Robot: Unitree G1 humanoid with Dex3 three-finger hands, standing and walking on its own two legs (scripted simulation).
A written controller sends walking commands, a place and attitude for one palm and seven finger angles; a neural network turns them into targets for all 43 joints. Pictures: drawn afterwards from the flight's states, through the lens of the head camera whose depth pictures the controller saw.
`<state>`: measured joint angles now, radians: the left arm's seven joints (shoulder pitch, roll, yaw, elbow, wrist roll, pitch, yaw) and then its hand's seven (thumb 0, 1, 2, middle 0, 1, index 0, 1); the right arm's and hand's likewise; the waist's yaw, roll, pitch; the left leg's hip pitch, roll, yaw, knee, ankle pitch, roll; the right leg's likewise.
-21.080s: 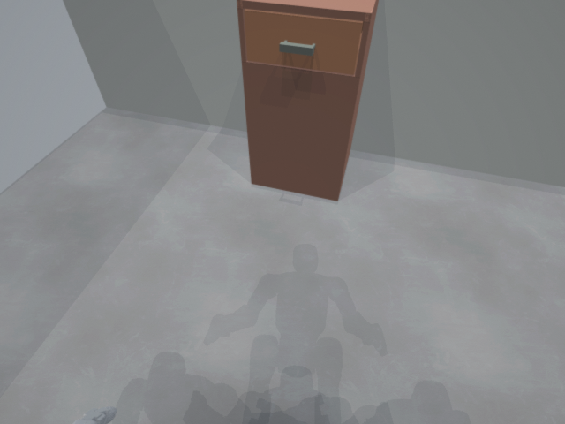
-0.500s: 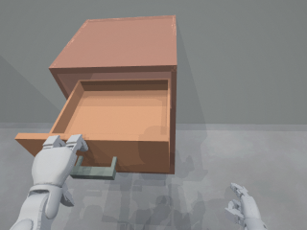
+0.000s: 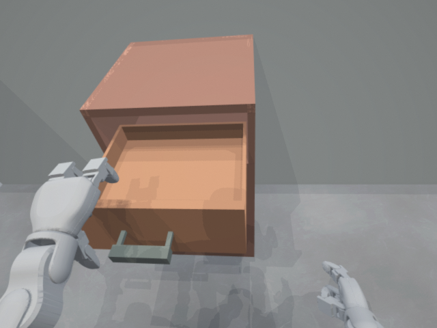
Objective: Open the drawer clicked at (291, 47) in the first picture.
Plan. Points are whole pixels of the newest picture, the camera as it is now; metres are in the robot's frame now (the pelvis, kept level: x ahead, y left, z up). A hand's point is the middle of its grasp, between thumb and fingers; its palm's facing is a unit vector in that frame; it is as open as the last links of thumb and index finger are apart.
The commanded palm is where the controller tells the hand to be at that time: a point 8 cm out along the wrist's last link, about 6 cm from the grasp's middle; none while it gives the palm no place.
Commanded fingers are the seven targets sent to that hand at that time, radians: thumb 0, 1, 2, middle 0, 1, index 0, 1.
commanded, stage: lift the hand off the handle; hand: left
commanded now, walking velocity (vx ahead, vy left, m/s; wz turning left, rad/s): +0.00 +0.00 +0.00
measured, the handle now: (143, 244) +0.27 +0.22 -0.02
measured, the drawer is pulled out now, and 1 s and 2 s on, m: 0.29 0.29 0.29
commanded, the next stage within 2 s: draw the hand back to the body in 0.12 s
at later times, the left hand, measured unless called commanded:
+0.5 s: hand (88, 224) +0.23 +0.25 +0.13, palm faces +0.11 -0.07 -0.99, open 13.8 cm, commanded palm +0.18 +0.25 +0.18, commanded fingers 0.00 -0.50 0.30 -0.30 -1.20 -0.30 -1.20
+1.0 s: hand (92, 227) +0.21 +0.22 +0.15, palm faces +0.35 -0.81 -0.47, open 13.5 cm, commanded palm +0.16 +0.26 +0.18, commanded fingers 0.00 -0.15 0.45 -0.28 -0.98 -0.28 -0.98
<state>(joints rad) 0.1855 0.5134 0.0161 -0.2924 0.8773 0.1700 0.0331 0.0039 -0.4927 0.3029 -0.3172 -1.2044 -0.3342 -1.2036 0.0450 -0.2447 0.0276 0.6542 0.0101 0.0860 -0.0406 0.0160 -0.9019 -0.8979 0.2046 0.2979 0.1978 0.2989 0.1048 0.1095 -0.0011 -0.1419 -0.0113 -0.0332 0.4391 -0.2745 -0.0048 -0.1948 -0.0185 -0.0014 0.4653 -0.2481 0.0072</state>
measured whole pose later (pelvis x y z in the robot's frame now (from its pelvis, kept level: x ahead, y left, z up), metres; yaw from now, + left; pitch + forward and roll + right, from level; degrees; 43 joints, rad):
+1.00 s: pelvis +0.00 -0.01 +0.00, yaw +0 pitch -4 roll +0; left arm 0.42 0.34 0.22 -0.44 0.05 -0.05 0.10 0.00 -0.41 0.34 -0.31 -1.15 -0.32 -1.14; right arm 0.13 -0.19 0.05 0.61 -0.01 -0.11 -0.09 0.02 -0.90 -0.90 0.20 0.30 0.20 0.30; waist 0.07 0.05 0.05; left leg -0.09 0.01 -0.04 0.45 -0.29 -0.02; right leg -0.13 0.00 -0.01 0.45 -0.25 -0.01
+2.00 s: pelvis +0.00 -0.01 +0.00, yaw +1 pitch -3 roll -1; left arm 0.53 0.32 0.32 -0.46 -0.04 -0.11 0.10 0.02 0.88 0.90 -0.21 -0.31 -0.21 -0.30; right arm 0.17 -0.21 0.03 0.63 0.00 -0.12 -0.08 0.02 -0.90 -0.90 0.21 0.30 0.20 0.30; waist 0.04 0.07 0.02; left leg -0.12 0.02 -0.06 0.43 -0.27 -0.02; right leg -0.13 0.01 -0.03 0.39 -0.21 -0.01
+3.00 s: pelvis -0.13 +0.01 -0.01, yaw +1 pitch +3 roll -2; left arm 0.58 0.39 0.35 -0.63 -0.04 -0.22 0.13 0.02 0.89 0.90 -0.20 -0.30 -0.21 -0.30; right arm 0.14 -0.20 0.01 0.61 0.01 -0.13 -0.05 0.02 -0.90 -0.90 0.21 0.30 0.20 0.30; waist 0.00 0.01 0.03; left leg -0.51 0.03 -0.05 0.56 -0.10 -0.01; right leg -0.32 0.06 0.01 0.56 -0.29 -0.01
